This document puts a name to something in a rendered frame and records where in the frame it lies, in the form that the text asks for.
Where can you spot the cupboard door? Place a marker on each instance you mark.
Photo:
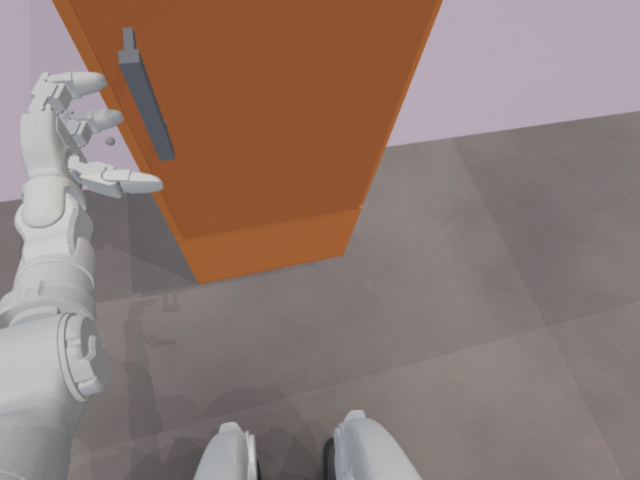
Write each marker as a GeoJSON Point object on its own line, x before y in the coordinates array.
{"type": "Point", "coordinates": [277, 109]}

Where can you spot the robot right shin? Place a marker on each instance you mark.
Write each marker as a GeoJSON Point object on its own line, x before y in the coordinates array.
{"type": "Point", "coordinates": [351, 415]}

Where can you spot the handle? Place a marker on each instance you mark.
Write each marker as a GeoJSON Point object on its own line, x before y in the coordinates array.
{"type": "Point", "coordinates": [137, 79]}

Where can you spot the robot left hand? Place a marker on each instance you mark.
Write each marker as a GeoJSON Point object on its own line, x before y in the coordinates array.
{"type": "Point", "coordinates": [47, 143]}

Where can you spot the left robot forearm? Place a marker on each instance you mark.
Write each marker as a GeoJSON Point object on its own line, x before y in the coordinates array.
{"type": "Point", "coordinates": [57, 270]}

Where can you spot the right robot thigh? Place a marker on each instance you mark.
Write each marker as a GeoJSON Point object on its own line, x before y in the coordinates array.
{"type": "Point", "coordinates": [366, 450]}

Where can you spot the robot left upper arm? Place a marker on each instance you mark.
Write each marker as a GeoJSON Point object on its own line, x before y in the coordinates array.
{"type": "Point", "coordinates": [49, 369]}

